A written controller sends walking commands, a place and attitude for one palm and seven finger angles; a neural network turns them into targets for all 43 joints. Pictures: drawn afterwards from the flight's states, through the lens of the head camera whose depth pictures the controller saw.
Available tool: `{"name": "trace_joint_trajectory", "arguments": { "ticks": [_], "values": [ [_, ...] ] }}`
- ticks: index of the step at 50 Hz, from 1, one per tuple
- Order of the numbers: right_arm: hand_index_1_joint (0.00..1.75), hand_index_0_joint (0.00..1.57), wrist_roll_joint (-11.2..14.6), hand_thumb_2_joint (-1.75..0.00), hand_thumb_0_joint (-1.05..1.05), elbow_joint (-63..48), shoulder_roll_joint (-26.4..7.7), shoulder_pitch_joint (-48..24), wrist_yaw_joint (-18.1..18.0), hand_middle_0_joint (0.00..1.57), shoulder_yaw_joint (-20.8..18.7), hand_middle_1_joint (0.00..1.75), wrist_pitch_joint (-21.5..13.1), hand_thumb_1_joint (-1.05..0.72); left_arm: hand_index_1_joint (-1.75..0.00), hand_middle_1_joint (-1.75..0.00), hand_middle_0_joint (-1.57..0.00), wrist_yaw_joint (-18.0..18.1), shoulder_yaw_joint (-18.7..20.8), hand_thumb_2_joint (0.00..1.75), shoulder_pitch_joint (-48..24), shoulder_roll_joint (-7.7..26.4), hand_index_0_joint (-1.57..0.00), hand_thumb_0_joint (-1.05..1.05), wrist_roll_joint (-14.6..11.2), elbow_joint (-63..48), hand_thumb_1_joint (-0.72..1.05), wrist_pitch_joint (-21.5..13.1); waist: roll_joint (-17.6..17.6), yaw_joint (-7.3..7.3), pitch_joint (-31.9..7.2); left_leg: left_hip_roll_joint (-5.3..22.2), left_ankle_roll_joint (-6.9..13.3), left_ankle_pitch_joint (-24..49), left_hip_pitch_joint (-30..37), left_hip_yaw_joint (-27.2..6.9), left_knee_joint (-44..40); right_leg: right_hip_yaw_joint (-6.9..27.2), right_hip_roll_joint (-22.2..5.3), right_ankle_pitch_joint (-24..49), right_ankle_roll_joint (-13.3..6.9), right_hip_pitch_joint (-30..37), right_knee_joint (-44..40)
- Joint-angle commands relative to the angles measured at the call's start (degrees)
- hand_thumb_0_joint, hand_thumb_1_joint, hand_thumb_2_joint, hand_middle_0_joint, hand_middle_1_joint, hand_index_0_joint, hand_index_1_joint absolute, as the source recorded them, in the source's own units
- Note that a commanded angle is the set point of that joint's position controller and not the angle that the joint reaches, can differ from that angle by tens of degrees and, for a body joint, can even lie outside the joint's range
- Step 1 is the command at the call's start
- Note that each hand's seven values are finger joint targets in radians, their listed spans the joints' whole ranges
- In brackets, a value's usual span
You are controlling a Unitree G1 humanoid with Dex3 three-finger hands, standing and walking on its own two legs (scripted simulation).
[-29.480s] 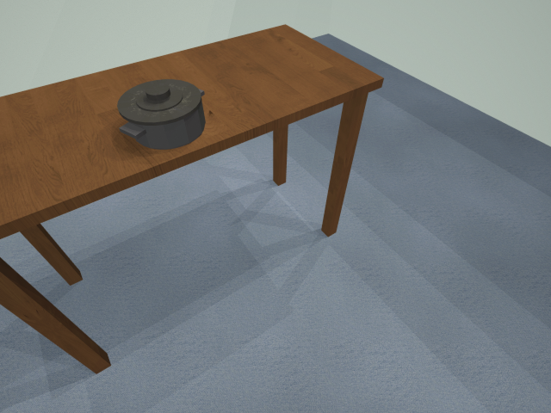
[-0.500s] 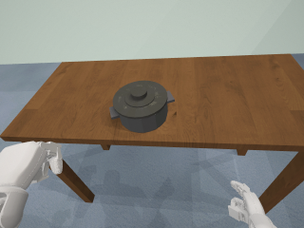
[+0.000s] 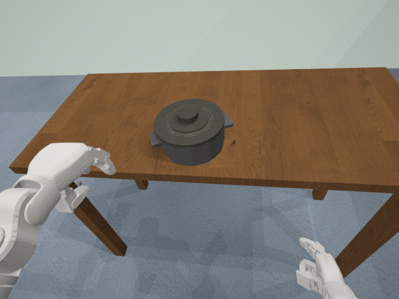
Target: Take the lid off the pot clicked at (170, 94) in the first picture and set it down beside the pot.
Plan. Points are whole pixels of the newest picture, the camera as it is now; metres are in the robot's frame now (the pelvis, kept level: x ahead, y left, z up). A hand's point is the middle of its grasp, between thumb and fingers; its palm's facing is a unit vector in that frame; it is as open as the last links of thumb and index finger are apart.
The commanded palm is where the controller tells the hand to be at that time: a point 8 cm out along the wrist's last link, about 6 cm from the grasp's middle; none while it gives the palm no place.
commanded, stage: reach forward and open the fingers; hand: left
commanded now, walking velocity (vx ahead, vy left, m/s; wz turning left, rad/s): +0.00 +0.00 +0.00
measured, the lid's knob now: (188, 114) +0.52 +0.10 +0.09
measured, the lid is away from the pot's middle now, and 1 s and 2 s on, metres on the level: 0.01 0.01 0.01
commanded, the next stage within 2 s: move the open hand above the knob in 0.30 s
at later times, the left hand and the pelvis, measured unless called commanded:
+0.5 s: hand (93, 153) +0.32 +0.24 +0.16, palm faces -0.13 -0.06 -0.99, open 10.0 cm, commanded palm +0.29 +0.23 +0.23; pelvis +0.00 +0.00 +0.00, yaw +0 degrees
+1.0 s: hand (133, 134) +0.38 +0.18 +0.15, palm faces -0.17 -0.06 -0.98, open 10.0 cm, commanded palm +0.36 +0.19 +0.23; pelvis +0.02 +0.00 +0.00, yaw +0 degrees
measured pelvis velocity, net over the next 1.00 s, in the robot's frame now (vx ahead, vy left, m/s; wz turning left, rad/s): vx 0.02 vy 0.00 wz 0.00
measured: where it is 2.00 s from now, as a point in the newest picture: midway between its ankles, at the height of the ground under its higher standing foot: outside the picture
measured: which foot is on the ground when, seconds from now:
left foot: down 0.00-1.00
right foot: down 0.00-1.00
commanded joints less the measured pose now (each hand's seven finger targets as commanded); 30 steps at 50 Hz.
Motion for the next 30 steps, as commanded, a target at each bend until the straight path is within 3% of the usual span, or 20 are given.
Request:
{"name": "trace_joint_trajectory", "arguments": {
  "ticks": [1, 2, 5, 6, 7, 9, 12, 15, 16, 17, 18, 20, 21, 22, 26, 27, 28, 30],
  "values": [
    [0.3, 0.2, 0.5, -0.9, 0.0, -11.3, -5.1, -10.5, 0.2, 0.2, -2.5, 0.3, -4.0, -0.9, -0.08, -0.08, -0.86, 2.7, 10.5, 1.56, -14.5, 11.9, -0.86, 0.0, -0.4, -8.5, -0.34, -0.2, -2.4, 0.17, -13.1, -0.8, 0.8, 2.2, 6.0, -3.4, -3.4, 1.9, 1.9, -0.9, -1.3, 0.2, -4.5],
    [0.3, 0.2, 0.1, -0.9, 0.0, -10.6, -5.2, -10.5, 0.3, 0.2, -2.5, 0.3, -4.0, -0.9, -0.08, -0.08, -0.86, 2.2, 9.5, 1.56, -17.4, 12.6, -0.86, 0.0, -0.5, -10.7, -0.34, -0.7, -1.0, 0.29, -16.2, -0.9, 0.7, 3.5, 6.9, -3.1, -4.0, 1.5, 1.1, 0.2, -1.1, 1.9, -4.1],
    [0.3, 0.2, 0.0, -0.9, 0.0, -10.0, -5.5, -10.0, 0.6, 0.2, -2.8, 0.3, -3.8, -0.9, -0.08, -0.08, -0.85, 2.0, 8.3, 1.54, -17.0, 11.9, -0.85, 0.0, 0.6, -8.3, -0.33, 0.5, -3.4, 0.15, -13.6, -0.7, 0.6, 3.3, 5.4, -3.1, -3.8, 1.6, 1.1, 1.1, -1.0, 0.8, -4.1],
    [0.3, 0.2, 0.3, -0.9, 0.0, -10.6, -5.8, -10.0, 1.0, 0.2, -2.9, 0.3, -3.7, -0.9, -0.08, -0.08, -0.85, 2.2, 10.2, 1.54, -14.9, 12.5, -0.85, 0.0, 0.9, -6.4, -0.33, 1.6, -4.2, -0.08, -13.0, -0.7, 0.7, 3.2, 5.2, -3.2, -3.1, 2.1, 2.0, 0.9, -1.4, 0.3, -4.0],
    [0.3, 0.2, 0.2, -0.9, 0.0, -9.5, -6.0, -10.1, 0.8, 0.2, -2.4, 0.3, -3.0, -0.9, -0.08, -0.08, -0.85, 1.9, 9.9, 1.54, -21.5, 14.5, -0.85, 0.0, 1.7, -6.6, -0.33, 1.7, -4.3, -0.29, -13.0, -0.7, 0.6, 2.8, 4.2, -3.0, -4.3, 1.4, 1.4, 0.3, -1.2, 0.9, -4.1],
    [0.3, 0.2, 0.3, -0.9, 0.0, -9.3, -5.9, -10.3, 0.3, 0.2, -2.5, 0.3, -3.1, -0.9, -0.08, -0.08, -0.85, 2.3, 11.0, 1.53, -25.9, 16.4, -0.85, 0.0, 2.3, -4.9, -0.33, 1.9, -3.9, -0.05, -11.4, -0.5, 0.5, 1.6, 3.2, -3.3, -4.4, 1.5, 1.2, -1.1, -1.3, 0.1, -4.0],
    [0.3, 0.2, 0.3, -0.9, 0.0, -9.8, -5.4, -10.4, 0.5, 0.2, -2.2, 0.3, -3.4, -0.9, -0.08, -0.08, -0.85, 1.8, 9.7, 1.53, -28.1, 15.5, -0.85, 0.0, 2.0, -5.6, -0.33, 2.1, -2.4, 0.13, -15.7, -0.8, 0.6, 3.1, 5.2, -3.4, -4.3, 1.6, 1.1, -0.1, -1.6, 1.4, -3.4],
    [0.3, 0.2, 0.4, -0.9, 0.0, -10.0, -5.5, -10.4, 0.8, 0.2, -2.5, 0.3, -3.2, -0.9, -0.08, -0.08, -0.85, 0.7, 6.3, 1.52, -25.7, 11.2, -0.85, 0.0, 1.1, -4.0, -0.33, 2.9, -2.9, -0.05, -14.4, -0.8, 0.5, 3.5, 5.2, -3.4, -4.1, 1.3, 1.3, 1.3, -1.5, 0.7, -3.2],
    [0.3, 0.2, 0.7, -0.9, 0.0, -10.8, -5.6, -10.3, 1.3, 0.2, -2.6, 0.3, -3.2, -0.9, -0.08, -0.08, -0.85, 0.4, 6.2, 1.52, -21.9, 9.4, -0.85, 0.0, 0.9, -1.7, -0.33, 3.9, -3.9, -0.54, -13.6, -1.0, 0.7, 3.9, 5.1, -3.4, -2.9, 1.4, 2.0, 1.9, -1.7, -0.3, -2.9],
    [0.3, 0.2, 0.7, -0.9, 0.0, -10.0, -5.9, -10.2, 1.3, 0.2, -2.2, 0.3, -2.5, -0.9, -0.08, -0.08, -0.85, -0.3, 5.6, 1.52, -26.7, 11.0, -0.85, 0.0, 1.4, -3.3, -0.33, 4.0, -4.7, -0.61, -15.1, -1.0, 0.5, 4.2, 4.9, -2.9, -4.0, 1.0, 1.4, 2.2, -1.4, 1.1, -3.1],
    [0.3, 0.2, 0.5, -0.9, 0.0, -10.1, -5.9, -10.5, 1.1, 0.2, -2.4, 0.3, -2.3, -0.9, -0.08, -0.08, -0.85, -0.4, 6.6, 1.52, -27.5, 12.3, -0.85, 0.0, 1.8, -1.8, -0.33, 4.3, -5.7, -0.37, -13.1, -0.9, 0.6, 3.2, 4.0, -2.7, -3.8, 1.2, 1.4, 1.6, -1.4, 0.4, -3.3],
    [0.3, 0.2, 0.6, -0.9, 0.0, -10.0, -6.0, -10.9, 0.8, 0.2, -2.3, 0.3, -2.2, -0.9, -0.08, -0.08, -0.85, -0.4, 7.5, 1.53, -32.7, 14.7, -0.85, 0.0, 2.8, -3.8, -0.33, 4.3, -4.9, -0.34, -14.6, -1.0, 0.7, 3.3, 4.3, -2.9, -3.6, 1.4, 1.2, 1.6, -1.4, 0.6, -2.9],
    [0.3, 0.2, 0.8, -0.9, 0.0, -11.1, -5.8, -11.5, 1.0, 0.2, -2.2, 0.3, -2.7, -0.9, -0.08, -0.08, -0.85, -0.4, 7.1, 1.53, -32.0, 13.2, -0.85, 0.0, 1.8, -4.5, -0.33, 4.9, -3.3, -0.85, -15.5, -1.3, 0.9, 4.3, 5.6, -3.3, -2.4, 1.8, 1.9, 2.6, -1.7, 0.4, -2.4],
    [0.3, 0.2, 0.6, -0.9, 0.0, -10.3, -5.6, -11.0, 0.9, 0.2, -1.9, 0.3, -2.7, -0.9, -0.08, -0.08, -0.85, -0.8, 6.2, 1.53, -36.0, 14.0, -0.85, 0.0, 2.2, -5.2, -0.33, 4.8, -3.3, -0.7, -17.3, -1.3, 0.7, 5.1, 5.7, -3.3, -3.3, 1.3, 1.3, 3.1, -1.5, 1.8, -2.3],
    [0.3, 0.2, 1.0, -0.9, 0.0, -10.5, -5.6, -10.7, 1.4, 0.2, -2.3, 0.3, -2.4, -0.9, -0.08, -0.08, -0.85, -1.5, 3.9, 1.53, -33.0, 9.6, -0.85, 0.0, 1.7, -1.6, -0.33, 6.5, -3.4, -1.19, -15.8, -1.4, 0.8, 5.9, 6.3, -3.5, -1.9, 1.4, 2.0, 4.5, -1.8, -0.1, -1.9],
    [0.3, 0.2, 0.7, -0.9, 0.0, -9.7, -5.5, -10.5, 1.4, 0.2, -1.9, 0.3, -1.9, -0.9, -0.08, -0.08, -0.85, -1.8, 3.0, 1.53, -37.3, 10.6, -0.85, 0.0, 2.5, -2.6, -0.33, 6.4, -4.1, -1.12, -17.4, -1.4, 0.6, 6.6, 6.3, -3.0, -3.0, 0.9, 1.5, 4.8, -1.6, 1.2, -2.1],
    [0.3, 0.2, 0.7, -0.9, 0.0, -10.0, -5.3, -10.8, 1.4, 0.2, -2.0, 0.3, -1.8, -0.9, -0.08, -0.08, -0.85, -1.9, 1.0, 1.53, -37.8, 8.6, -0.85, 0.0, 2.7, -2.1, -0.33, 6.6, -4.2, -1.14, -15.9, -1.3, 0.6, 6.4, 6.0, -3.0, -2.8, 1.0, 1.5, 4.8, -1.7, 0.5, -2.0],
    [0.3, 0.2, 0.8, -0.9, 0.0, -9.8, -5.5, -11.0, 1.5, 0.2, -2.0, 0.3, -1.4, -0.9, -0.08, -0.08, -0.85, -1.8, 0.4, 1.53, -38.2, 8.0, -0.85, 0.0, 3.0, -0.6, -0.33, 7.3, -5.2, -1.23, -14.7, -1.3, 0.5, 5.4, 5.2, -3.0, -3.1, 0.9, 1.5, 4.3, -1.6, 0.0, -2.1]
  ]
}}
